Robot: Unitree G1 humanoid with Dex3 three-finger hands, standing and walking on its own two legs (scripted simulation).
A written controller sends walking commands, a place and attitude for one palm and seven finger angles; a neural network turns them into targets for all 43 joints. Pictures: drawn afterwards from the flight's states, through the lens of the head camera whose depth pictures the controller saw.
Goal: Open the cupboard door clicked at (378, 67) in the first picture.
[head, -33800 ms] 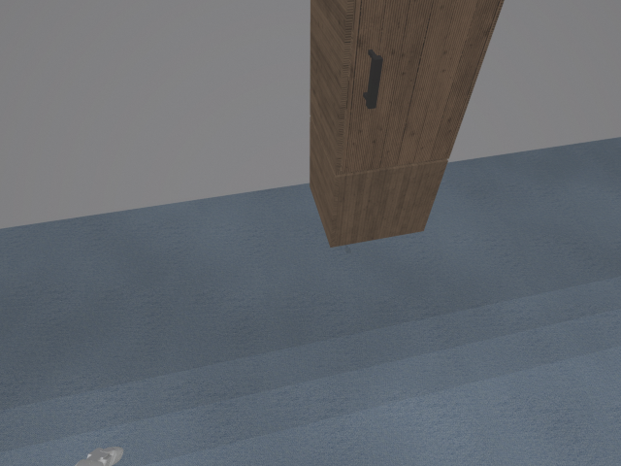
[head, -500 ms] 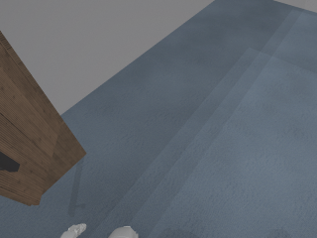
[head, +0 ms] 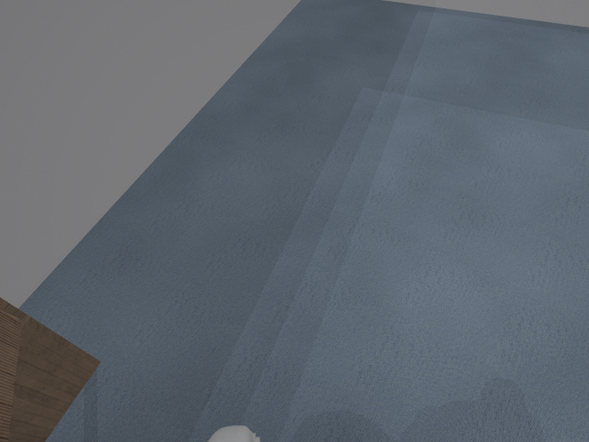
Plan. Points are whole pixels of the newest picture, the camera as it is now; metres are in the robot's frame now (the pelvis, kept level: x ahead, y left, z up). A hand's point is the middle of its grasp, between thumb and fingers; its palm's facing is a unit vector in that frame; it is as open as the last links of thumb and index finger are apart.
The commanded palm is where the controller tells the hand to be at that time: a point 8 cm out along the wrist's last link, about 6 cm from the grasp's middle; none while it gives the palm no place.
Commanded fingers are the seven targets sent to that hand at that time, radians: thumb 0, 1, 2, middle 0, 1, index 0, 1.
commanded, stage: walk to a spot facing it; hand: left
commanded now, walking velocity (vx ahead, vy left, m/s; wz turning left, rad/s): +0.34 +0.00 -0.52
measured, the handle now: out of the picture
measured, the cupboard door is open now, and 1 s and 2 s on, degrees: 42 42 42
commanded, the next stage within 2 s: turn to face it in 1.24 s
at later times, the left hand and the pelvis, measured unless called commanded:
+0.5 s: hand (214, 312) +0.34 +0.18 -0.15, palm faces -0.26 -0.95 -0.19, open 7.4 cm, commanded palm none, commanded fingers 0.00 0.90 0.90 -0.20 -0.30 -0.20 -0.30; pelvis +0.20 +0.02 +0.01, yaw -17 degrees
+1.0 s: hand (284, 247) +0.50 +0.06 -0.16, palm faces -0.34 -0.92 -0.22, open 7.2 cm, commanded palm none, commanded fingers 0.00 0.90 0.90 -0.20 -0.30 -0.20 -0.30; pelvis +0.41 -0.11 +0.01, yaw -23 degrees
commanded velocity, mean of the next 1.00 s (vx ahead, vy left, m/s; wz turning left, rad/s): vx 0.36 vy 0.00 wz -0.29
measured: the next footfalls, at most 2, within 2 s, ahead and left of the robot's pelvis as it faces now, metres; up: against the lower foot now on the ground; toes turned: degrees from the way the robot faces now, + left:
left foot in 0.24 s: +0.24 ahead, +0.12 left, +0.00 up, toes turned -3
right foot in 0.68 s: +0.35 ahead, -0.17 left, +0.00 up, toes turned -28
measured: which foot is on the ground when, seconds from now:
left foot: up 0.00-0.22, down 0.24-0.68, up 0.70-1.00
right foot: down 0.00-0.24, up 0.26-0.66, down 0.68-1.00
